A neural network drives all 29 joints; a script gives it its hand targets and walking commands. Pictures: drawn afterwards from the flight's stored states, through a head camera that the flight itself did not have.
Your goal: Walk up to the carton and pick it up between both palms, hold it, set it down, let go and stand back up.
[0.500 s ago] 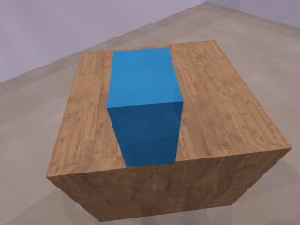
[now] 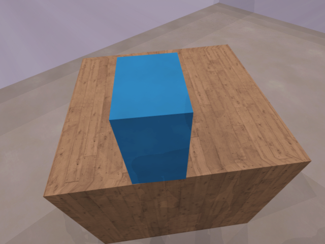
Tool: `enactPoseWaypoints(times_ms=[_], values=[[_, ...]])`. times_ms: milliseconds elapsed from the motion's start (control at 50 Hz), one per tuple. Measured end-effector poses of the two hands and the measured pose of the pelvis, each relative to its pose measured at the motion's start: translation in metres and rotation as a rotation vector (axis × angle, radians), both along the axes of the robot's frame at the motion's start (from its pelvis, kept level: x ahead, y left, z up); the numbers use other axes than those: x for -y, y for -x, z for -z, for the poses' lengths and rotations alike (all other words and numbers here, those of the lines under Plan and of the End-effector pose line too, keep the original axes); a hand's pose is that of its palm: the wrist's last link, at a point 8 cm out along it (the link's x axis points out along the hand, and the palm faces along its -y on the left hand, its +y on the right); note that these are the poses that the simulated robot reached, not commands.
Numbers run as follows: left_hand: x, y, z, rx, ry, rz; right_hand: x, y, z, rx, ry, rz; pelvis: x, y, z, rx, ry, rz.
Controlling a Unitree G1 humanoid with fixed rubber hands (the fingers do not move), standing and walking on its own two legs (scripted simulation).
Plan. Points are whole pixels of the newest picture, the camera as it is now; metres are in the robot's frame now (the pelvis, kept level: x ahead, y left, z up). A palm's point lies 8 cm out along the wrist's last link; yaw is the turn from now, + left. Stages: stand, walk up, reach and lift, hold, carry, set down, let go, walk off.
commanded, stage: stand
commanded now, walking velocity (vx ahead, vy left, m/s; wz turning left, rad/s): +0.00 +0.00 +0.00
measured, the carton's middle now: (153, 121) +0.42 +0.04 +0.07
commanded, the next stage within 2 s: reach and lift in 0.06 s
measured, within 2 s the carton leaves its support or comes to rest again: neither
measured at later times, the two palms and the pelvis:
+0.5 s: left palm out of the picture +0.16 +0.20 -0.09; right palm out of the picture +0.12 -0.15 -0.12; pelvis -0.03 +0.02 +0.00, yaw +0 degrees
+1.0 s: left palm out of the picture +0.11 +0.19 -0.06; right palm out of the picture +0.08 -0.16 -0.08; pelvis -0.04 +0.03 +0.01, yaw -2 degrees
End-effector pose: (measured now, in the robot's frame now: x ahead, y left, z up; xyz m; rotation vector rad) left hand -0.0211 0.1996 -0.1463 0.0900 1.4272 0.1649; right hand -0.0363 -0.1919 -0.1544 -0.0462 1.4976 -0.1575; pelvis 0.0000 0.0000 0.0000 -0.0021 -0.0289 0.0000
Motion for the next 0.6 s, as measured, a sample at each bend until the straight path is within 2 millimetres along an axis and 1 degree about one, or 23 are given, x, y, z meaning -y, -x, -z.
enactPoseWaypoints(times_ms=[80,100,120,140,160,200,240,280,300,320,340,360,380,420,480,540,580,600], values=[[0.001,-0.001,0.001,-0.012,0.002,-0.004,0.001,0.0,0.001,-0.006,-0.005,0.012,0.001,0.0,0.001,-0.011,-0.001,0.0],[-0.003,-0.005,0.004,-0.057,-0.008,-0.011,0.005,-0.007,0.003,-0.008,-0.003,0.053,0.002,0.003,0.003,-0.042,-0.006,0.002],[-0.011,-0.012,0.008,-0.105,-0.028,-0.007,0.014,-0.015,0.005,-0.018,0.005,0.078,0.002,0.009,0.007,-0.063,-0.011,0.001],[-0.02,-0.024,0.012,-0.14,-0.055,-0.007,0.023,-0.028,0.008,-0.017,0.012,0.085,0.003,0.014,0.012,-0.076,-0.016,0.001],[-0.029,-0.041,0.016,-0.152,-0.081,-0.014,0.031,-0.046,0.01,0.0,0.02,0.081,0.003,0.02,0.017,-0.086,-0.02,0.002],[-0.04,-0.088,0.017,-0.11,-0.1,-0.042,0.041,-0.092,0.009,0.07,0.03,0.044,0.003,0.03,0.026,-0.107,-0.021,-0.005],[-0.042,-0.14,0.012,-0.018,-0.073,-0.046,0.04,-0.139,0.004,0.15,0.027,0.007,0.002,0.036,0.032,-0.148,-0.012,-0.022],[-0.038,-0.185,0.001,0.08,-0.027,-0.015,0.03,-0.178,-0.003,0.211,0.022,-0.006,0.0,0.04,0.036,-0.19,0.003,-0.036],[-0.034,-0.203,-0.005,0.124,-0.005,0.012,0.022,-0.191,-0.008,0.236,0.019,-0.005,-0.001,0.041,0.035,-0.204,0.01,-0.04],[-0.028,-0.216,-0.013,0.163,0.013,0.043,0.013,-0.201,-0.013,0.26,0.016,-0.002,-0.003,0.041,0.033,-0.21,0.016,-0.041],[-0.022,-0.225,-0.022,0.196,0.026,0.075,0.004,-0.206,-0.018,0.283,0.013,0.001,-0.004,0.041,0.029,-0.211,0.019,-0.039],[-0.016,-0.23,-0.031,0.222,0.036,0.104,-0.006,-0.208,-0.024,0.302,0.008,0.002,-0.006,0.04,0.023,-0.207,0.019,-0.035],[-0.011,-0.23,-0.04,0.239,0.043,0.123,-0.015,-0.206,-0.028,0.314,0.003,0.0,-0.007,0.038,0.017,-0.201,0.019,-0.031],[-0.002,-0.22,-0.054,0.253,0.054,0.132,-0.029,-0.194,-0.033,0.32,-0.005,-0.011,-0.011,0.033,0.006,-0.186,0.014,-0.02],[0.003,-0.189,-0.06,0.243,0.059,0.1,-0.038,-0.168,-0.032,0.314,-0.012,-0.042,-0.016,0.027,-0.004,-0.159,0.008,-0.003],[0.0,-0.15,-0.052,0.196,0.046,0.056,-0.032,-0.143,-0.03,0.309,-0.004,-0.053,-0.019,0.026,-0.006,-0.134,0.004,0.004],[-0.005,-0.127,-0.045,0.156,0.028,0.031,-0.023,-0.132,-0.03,0.316,0.012,-0.05,-0.021,0.029,-0.006,-0.126,0.001,0.005],[-0.007,-0.119,-0.042,0.141,0.017,0.02,-0.018,-0.129,-0.032,0.323,0.022,-0.049,-0.021,0.031,-0.005,-0.125,0.0,0.005]])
